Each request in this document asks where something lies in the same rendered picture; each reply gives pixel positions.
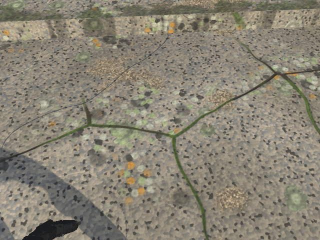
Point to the left robot hand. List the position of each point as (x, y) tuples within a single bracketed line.
[(50, 230)]

